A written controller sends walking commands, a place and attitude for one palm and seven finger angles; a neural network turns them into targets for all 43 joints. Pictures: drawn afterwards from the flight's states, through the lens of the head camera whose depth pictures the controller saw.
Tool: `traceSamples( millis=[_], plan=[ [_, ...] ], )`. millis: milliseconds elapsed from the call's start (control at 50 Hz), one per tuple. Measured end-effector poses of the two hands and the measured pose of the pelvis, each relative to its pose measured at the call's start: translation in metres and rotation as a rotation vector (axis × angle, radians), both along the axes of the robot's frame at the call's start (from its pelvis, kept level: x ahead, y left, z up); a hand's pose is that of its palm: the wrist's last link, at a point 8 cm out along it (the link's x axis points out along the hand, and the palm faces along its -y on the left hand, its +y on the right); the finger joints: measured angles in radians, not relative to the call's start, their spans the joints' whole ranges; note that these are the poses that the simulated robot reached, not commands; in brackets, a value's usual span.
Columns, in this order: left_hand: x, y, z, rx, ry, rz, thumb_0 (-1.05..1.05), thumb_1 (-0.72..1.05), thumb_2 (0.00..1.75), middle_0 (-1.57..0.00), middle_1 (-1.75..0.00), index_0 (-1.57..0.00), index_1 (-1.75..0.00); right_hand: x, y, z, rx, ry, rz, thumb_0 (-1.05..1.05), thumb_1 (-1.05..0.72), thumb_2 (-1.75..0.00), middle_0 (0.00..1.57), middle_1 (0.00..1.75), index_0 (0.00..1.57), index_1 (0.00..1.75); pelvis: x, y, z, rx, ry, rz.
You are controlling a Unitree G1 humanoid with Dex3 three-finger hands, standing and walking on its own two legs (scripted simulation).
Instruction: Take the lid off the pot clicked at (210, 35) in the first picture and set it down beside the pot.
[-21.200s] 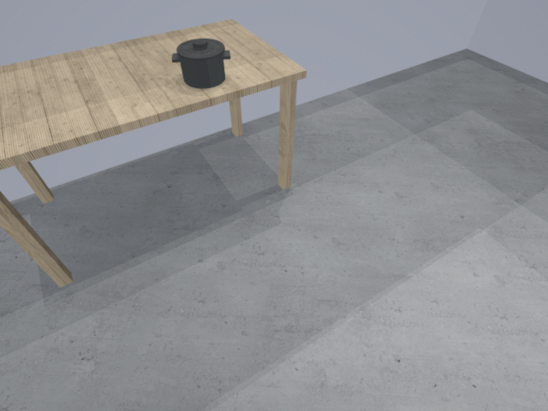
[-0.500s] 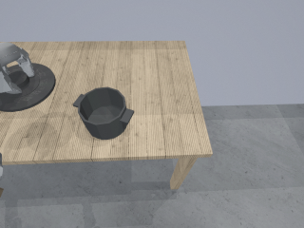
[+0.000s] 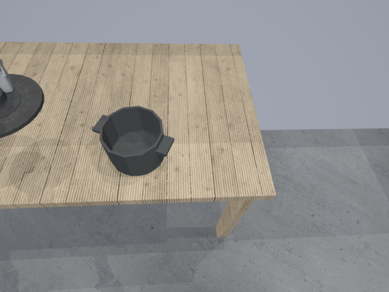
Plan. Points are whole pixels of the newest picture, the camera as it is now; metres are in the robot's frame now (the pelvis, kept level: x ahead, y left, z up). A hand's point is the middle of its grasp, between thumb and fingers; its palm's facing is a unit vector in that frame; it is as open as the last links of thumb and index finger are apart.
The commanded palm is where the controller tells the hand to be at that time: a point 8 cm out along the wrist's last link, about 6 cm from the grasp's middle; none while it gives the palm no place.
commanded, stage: lower the lid onto the table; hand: left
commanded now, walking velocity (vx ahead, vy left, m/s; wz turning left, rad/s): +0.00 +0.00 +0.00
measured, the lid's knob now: out of the picture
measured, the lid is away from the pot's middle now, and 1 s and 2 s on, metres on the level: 0.24 0.23 0.22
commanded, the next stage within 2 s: none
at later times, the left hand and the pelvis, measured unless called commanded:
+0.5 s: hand out of the picture +0.43 +0.37 +0.13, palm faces -0.41 -0.14 -0.90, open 8.1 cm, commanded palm +0.46 +0.38 +0.19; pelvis -0.01 +0.01 +0.00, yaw -1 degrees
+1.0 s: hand out of the picture +0.42 +0.37 +0.09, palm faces -0.45 -0.13 -0.88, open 8.1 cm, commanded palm +0.47 +0.37 +0.16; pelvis -0.01 +0.01 -0.01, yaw -1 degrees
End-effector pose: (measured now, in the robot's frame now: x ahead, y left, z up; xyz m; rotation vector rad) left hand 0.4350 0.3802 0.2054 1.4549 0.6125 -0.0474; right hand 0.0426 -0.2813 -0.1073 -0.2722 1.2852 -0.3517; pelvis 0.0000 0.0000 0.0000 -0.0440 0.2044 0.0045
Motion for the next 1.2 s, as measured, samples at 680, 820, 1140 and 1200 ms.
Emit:
traceSamples(
  millis=[680, 820, 1140, 1200],
  plan=[
    [-0.009, -0.003, -0.036, -0.021, 0.046, -0.064, -0.02, 0.19, 0.72, -0.66, -1.03, -0.60, -0.98, -0.023, 0.004, 0.002, -0.028, 0.014, -0.019, 0.01, -0.90, -0.90, 0.20, 0.30, 0.20, 0.30, -0.013, 0.006, -0.004, -0.010, 0.010, -0.008],
    [-0.008, -0.004, -0.046, -0.034, 0.053, -0.083, -0.02, 0.19, 0.72, -0.66, -1.03, -0.60, -0.98, -0.030, 0.002, 0.003, -0.050, 0.016, -0.032, 0.01, -0.90, -0.90, 0.20, 0.30, 0.20, 0.30, -0.014, 0.006, -0.006, -0.013, 0.016, -0.012],
    [0.000, -0.005, -0.064, -0.039, 0.063, -0.110, -0.02, 0.20, 0.72, -0.66, -1.03, -0.60, -0.98, -0.044, 0.007, 0.000, -0.057, 0.053, -0.059, 0.01, -0.90, -0.90, 0.20, 0.30, 0.21, 0.30, -0.013, 0.010, -0.011, -0.021, 0.043, -0.021],
    [0.001, -0.003, -0.069, -0.046, 0.061, -0.109, -0.02, 0.20, 0.72, -0.66, -1.03, -0.60, -0.98, -0.045, 0.008, 0.000, -0.058, 0.056, -0.064, 0.01, -0.90, -0.90, 0.20, 0.30, 0.21, 0.30, -0.012, 0.011, -0.012, -0.022, 0.048, -0.023]
  ],
)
